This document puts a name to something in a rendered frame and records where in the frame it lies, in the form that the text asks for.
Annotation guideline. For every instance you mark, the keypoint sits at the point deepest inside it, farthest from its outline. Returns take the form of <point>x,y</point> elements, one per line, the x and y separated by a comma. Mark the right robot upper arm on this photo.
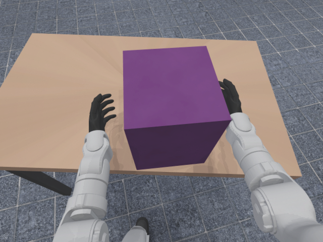
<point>285,211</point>

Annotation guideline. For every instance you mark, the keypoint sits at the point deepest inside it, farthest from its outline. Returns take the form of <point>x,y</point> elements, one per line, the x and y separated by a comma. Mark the right robot hand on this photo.
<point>231,96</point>

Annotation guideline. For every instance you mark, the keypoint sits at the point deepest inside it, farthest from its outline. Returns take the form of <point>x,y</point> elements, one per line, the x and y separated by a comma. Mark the left robot forearm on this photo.
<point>89,196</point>

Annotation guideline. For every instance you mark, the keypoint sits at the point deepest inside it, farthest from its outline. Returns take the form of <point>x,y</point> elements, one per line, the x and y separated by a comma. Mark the carton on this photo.
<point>174,108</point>

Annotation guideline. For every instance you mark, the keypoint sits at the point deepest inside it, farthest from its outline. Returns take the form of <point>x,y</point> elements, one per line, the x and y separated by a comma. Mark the right robot forearm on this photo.
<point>256,162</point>

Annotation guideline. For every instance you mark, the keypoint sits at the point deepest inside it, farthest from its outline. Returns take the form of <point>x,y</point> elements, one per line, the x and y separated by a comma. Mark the robot left shin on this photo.
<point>138,227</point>

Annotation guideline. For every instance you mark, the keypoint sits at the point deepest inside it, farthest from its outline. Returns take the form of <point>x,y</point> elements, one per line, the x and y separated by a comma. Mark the left robot hand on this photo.
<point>96,117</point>

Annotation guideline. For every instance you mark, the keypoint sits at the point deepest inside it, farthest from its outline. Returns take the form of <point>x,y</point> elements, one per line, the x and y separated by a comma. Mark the left robot upper arm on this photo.
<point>93,230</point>

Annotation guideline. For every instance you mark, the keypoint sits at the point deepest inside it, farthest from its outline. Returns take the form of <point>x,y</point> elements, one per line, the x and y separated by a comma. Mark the table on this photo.
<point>46,98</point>

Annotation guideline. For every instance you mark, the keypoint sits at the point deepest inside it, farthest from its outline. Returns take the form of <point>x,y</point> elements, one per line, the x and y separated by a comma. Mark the left robot thigh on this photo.
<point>136,235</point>

